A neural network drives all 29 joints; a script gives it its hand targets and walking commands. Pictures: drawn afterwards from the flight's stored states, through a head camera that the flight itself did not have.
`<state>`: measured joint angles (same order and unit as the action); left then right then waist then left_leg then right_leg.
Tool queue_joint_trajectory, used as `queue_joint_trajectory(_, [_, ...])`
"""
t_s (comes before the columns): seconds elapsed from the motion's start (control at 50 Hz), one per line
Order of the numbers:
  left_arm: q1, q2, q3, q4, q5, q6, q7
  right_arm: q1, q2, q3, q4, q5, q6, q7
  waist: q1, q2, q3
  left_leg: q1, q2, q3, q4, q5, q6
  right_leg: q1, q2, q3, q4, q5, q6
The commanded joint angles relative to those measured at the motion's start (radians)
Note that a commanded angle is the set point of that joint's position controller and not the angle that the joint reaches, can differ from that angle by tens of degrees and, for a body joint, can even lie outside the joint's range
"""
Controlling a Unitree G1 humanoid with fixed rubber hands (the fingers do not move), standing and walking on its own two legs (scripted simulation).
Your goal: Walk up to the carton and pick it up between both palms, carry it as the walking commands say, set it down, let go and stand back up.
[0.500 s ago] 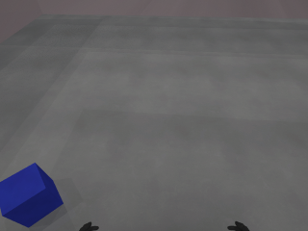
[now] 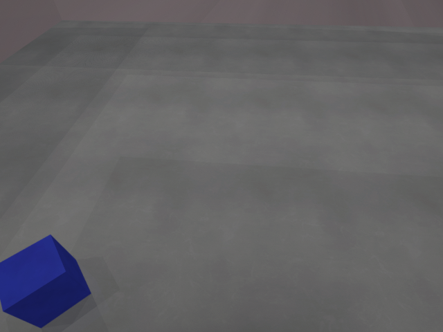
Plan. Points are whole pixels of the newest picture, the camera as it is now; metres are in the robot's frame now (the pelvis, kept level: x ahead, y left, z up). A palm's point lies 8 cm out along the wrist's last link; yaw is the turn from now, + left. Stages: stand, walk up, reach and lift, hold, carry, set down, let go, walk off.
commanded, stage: stand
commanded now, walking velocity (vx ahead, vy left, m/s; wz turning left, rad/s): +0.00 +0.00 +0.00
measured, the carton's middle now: (45, 281) +0.47 +0.76 -0.64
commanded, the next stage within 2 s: walk up in 0.42 s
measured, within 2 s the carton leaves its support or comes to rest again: neither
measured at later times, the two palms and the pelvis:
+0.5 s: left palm out of the picture +0.05 +0.23 -0.12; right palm out of the picture +0.04 -0.23 -0.13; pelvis +0.00 +0.00 +0.01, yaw +0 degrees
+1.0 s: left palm out of the picture -0.03 +0.32 -0.15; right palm out of the picture +0.11 -0.19 -0.11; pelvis -0.02 +0.05 -0.01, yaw +15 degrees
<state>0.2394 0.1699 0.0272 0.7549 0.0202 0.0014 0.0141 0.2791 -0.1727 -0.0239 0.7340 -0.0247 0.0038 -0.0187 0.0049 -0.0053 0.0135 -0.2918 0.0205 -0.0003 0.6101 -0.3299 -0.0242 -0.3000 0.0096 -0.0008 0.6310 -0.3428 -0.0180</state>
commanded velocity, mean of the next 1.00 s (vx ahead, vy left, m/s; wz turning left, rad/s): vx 0.00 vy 0.00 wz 0.21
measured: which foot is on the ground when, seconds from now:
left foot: down 0.00-1.00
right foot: down 0.00-0.90, up 0.92-1.00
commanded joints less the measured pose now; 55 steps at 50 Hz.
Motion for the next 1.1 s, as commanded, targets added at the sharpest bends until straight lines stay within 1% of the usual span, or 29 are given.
queue_joint_trajectory(0.0, [0.011,0.093,0.024,-0.045,-0.001,-0.012,0.004,0.024,-0.093,-0.023,-0.036,0.001,-0.012,-0.004,0.000,0.000,-0.031,0.008,0.032,-0.030,-0.099,0.173,0.038,0.020,-0.061,0.066,-0.127,0.200,-0.021])
queue_joint_trajectory(0.24, [0.030,0.091,0.028,0.035,-0.005,-0.012,0.012,0.048,-0.093,-0.028,0.052,0.003,-0.012,-0.012,0.000,0.002,-0.007,0.023,0.039,-0.038,-0.127,0.179,0.039,0.036,-0.065,0.072,-0.159,0.204,-0.027])
queue_joint_trajectory(0.58, [0.066,0.081,0.031,0.203,-0.012,-0.012,0.022,0.087,-0.066,-0.022,0.226,0.005,-0.011,-0.020,0.000,0.006,0.028,0.059,0.050,-0.045,-0.184,0.191,0.036,0.080,-0.072,0.076,-0.218,0.219,-0.030])
queue_joint_trajectory(0.6, [0.067,0.188,0.080,0.208,0.008,0.005,0.017,0.055,-0.210,-0.062,0.249,0.005,0.012,-0.041,0.023,0.037,0.066,0.046,0.082,0.001,-0.076,0.475,0.013,0.042,-0.153,0.106,-0.132,0.634,0.011])
queue_joint_trajectory(0.62, [0.072,0.209,0.086,0.195,0.015,0.008,0.040,0.069,-0.142,-0.050,0.219,-0.004,0.009,-0.021,0.009,-0.012,-0.041,-0.012,0.094,-0.112,-0.058,0.403,0.033,0.174,-0.103,-0.032,-0.108,0.323,0.028])
queue_joint_trajectory(0.64, [0.104,0.180,0.082,0.190,0.009,0.007,0.049,0.009,-0.158,-0.056,0.209,0.006,0.010,-0.014,0.054,0.018,-0.018,-0.097,0.083,-0.126,-0.016,0.389,0.049,0.196,-0.118,-0.019,-0.097,0.220,0.030])
queue_joint_trajectory(0.66, [0.166,0.173,0.076,0.207,0.006,0.009,0.052,-0.050,-0.156,-0.060,0.175,0.011,0.010,-0.011,0.084,-0.016,-0.024,-0.145,0.058,-0.095,0.056,0.299,0.041,0.194,-0.165,0.033,-0.151,0.137,0.002])
queue_joint_trajectory(0.68, [0.187,0.186,0.076,0.212,0.010,0.013,0.055,-0.081,-0.135,-0.055,0.148,0.009,0.013,-0.006,0.099,-0.104,-0.018,-0.204,0.000,-0.025,0.180,0.139,0.023,0.187,-0.266,0.124,-0.249,0.069,-0.058])
queue_joint_trajectory(0.7, [0.145,0.211,0.078,0.191,0.015,0.012,0.061,-0.078,-0.111,-0.054,0.124,0.005,0.020,-0.004,0.094,-0.243,0.002,-0.265,-0.027,0.030,0.379,-0.172,0.017,0.137,-0.406,0.235,-0.328,0.111,-0.146])
queue_joint_trajectory(0.72, [0.124,0.214,0.073,0.175,0.023,0.009,0.066,-0.072,-0.104,-0.052,0.104,-0.003,0.028,0.000,0.088,-0.226,0.020,-0.307,0.024,0.004,0.504,-0.289,0.020,0.085,-0.486,0.283,-0.365,0.153,-0.212])
queue_joint_trajectory(0.74, [0.077,0.208,0.064,0.169,0.026,0.007,0.066,-0.053,-0.089,-0.054,0.114,-0.005,0.032,0.006,0.053,-0.129,0.041,-0.272,0.058,-0.025,0.506,-0.282,0.028,0.028,-0.480,0.241,-0.362,0.172,-0.216])
queue_joint_trajectory(0.76, [0.017,0.205,0.058,0.156,0.027,0.006,0.066,-0.018,-0.076,-0.057,0.123,-0.005,0.036,0.014,0.011,-0.080,0.052,-0.211,0.074,-0.025,0.468,-0.240,0.033,-0.024,-0.445,0.168,-0.338,0.199,-0.185])
queue_joint_trajectory(0.78, [-0.034,0.209,0.057,0.142,0.030,0.003,0.066,0.007,-0.073,-0.058,0.120,-0.006,0.039,0.021,-0.018,-0.075,0.053,-0.155,0.078,-0.016,0.386,-0.215,0.036,-0.051,-0.406,0.102,-0.313,0.231,-0.147])
queue_joint_trajectory(0.8, [-0.067,0.213,0.056,0.130,0.032,0.002,0.063,0.026,-0.069,-0.056,0.116,-0.004,0.041,0.026,-0.034,-0.091,0.044,-0.089,0.065,0.009,0.295,-0.194,0.036,-0.064,-0.365,0.038,-0.281,0.258,-0.115])
queue_joint_trajectory(0.82, [-0.058,0.225,0.059,0.133,0.032,0.002,0.057,0.033,-0.069,-0.053,0.110,0.004,0.042,0.030,-0.032,-0.111,0.026,-0.045,0.040,0.048,0.218,-0.154,0.033,-0.050,-0.344,0.001,-0.236,0.280,-0.097])
queue_joint_trajectory(0.84, [-0.044,0.237,0.062,0.138,0.030,0.004,0.051,0.048,-0.071,-0.051,0.104,0.011,0.042,0.033,-0.036,-0.114,0.009,0.004,0.020,0.078,0.126,-0.097,0.033,-0.041,-0.337,-0.031,-0.175,0.273,-0.078])
queue_joint_trajectory(0.86, [-0.031,0.243,0.064,0.141,0.023,0.010,0.046,0.073,-0.073,-0.047,0.107,0.017,0.038,0.036,-0.046,-0.091,-0.014,0.085,-0.011,0.116,0.007,-0.010,0.031,-0.057,-0.318,-0.073,-0.079,0.218,-0.050])
queue_joint_trajectory(0.88, [0.020,0.220,0.058,0.147,0.027,0.016,0.038,0.087,-0.096,-0.047,0.115,0.015,0.029,0.035,-0.051,0.026,-0.034,0.167,-0.019,0.066,-0.127,0.065,0.032,-0.109,-0.261,-0.126,0.096,0.082,-0.009])
queue_joint_trajectory(0.9, [0.034,0.150,0.039,0.128,0.036,0.025,0.030,0.120,-0.201,-0.071,0.122,0.011,0.011,0.028,-0.047,0.301,0.000,0.218,0.196,-0.231,-0.257,0.238,0.077,-0.319,-0.152,-0.190,0.360,-0.256,0.042])
queue_joint_trajectory(0.92, [-0.012,0.108,0.023,0.068,0.025,0.033,0.033,0.188,-0.276,-0.081,0.099,-0.002,-0.005,0.020,-0.079,0.357,-0.059,0.207,0.425,-0.535,-0.302,0.497,0.188,-0.407,-0.080,-0.078,0.509,-0.335,0.061])
queue_joint_trajectory(0.94, [-0.067,0.127,0.019,0.046,0.015,0.034,0.032,0.203,-0.265,-0.082,0.114,-0.010,-0.007,0.020,-0.089,0.263,-0.072,0.134,0.420,-0.597,-0.352,0.395,0.231,-0.371,-0.104,-0.010,0.568,-0.293,0.048])
queue_joint_trajectory(0.96, [-0.111,0.161,0.030,0.057,0.006,0.034,0.026,0.154,-0.244,-0.076,0.107,-0.007,-0.003,0.019,-0.073,0.130,-0.008,0.081,0.366,-0.504,-0.353,0.274,0.214,-0.368,-0.116,0.006,0.565,-0.192,0.042])
queue_joint_trajectory(0.98, [-0.125,0.156,0.041,0.060,-0.007,0.020,0.022,0.090,-0.243,-0.086,0.090,-0.021,-0.002,0.014,-0.053,0.064,0.028,0.056,0.311,-0.438,-0.358,0.226,0.192,-0.357,-0.132,0.009,0.525,-0.087,0.049])
queue_joint_trajectory(1.0, [-0.092,0.162,0.039,0.076,-0.005,0.017,0.018,0.038,-0.241,-0.088,0.076,-0.013,0.001,0.007,-0.026,0.096,0.027,0.046,0.261,-0.364,-0.324,0.341,0.169,-0.321,-0.133,0.004,0.521,-0.028,0.048])
queue_joint_trajectory(1.02, [-0.054,0.163,0.043,0.090,0.001,0.020,0.015,0.023,-0.224,-0.084,0.068,-0.008,0.001,0.007,-0.013,0.109,0.001,0.040,0.218,-0.309,-0.297,0.419,0.161,-0.275,-0.118,0.001,0.526,0.009,0.045])
queue_joint_trajectory(1.04, [-0.034,0.155,0.044,0.098,0.002,0.022,0.013,0.038,-0.209,-0.081,0.069,-0.004,-0.005,0.012,-0.008,0.104,-0.025,0.056,0.198,-0.283,-0.285,0.461,0.149,-0.249,-0.108,-0.007,0.525,0.027,0.044])
queue_joint_trajectory(1.06, [-0.029,0.147,0.046,0.098,-0.002,0.023,0.011,0.054,-0.203,-0.079,0.071,-0.002,-0.012,0.016,-0.006,0.102,-0.047,0.081,0.185,-0.272,-0.281,0.464,0.144,-0.241,-0.103,-0.012,0.513,0.038,0.047])
queue_joint_trajectory(1.08, [-0.041,0.139,0.046,0.091,-0.005,0.024,0.009,0.070,-0.197,-0.078,0.075,0.003,-0.017,0.016,-0.007,0.100,-0.054,0.091,0.176,-0.275,-0.287,0.429,0.140,-0.238,-0.100,-0.014,0.494,0.045,0.053])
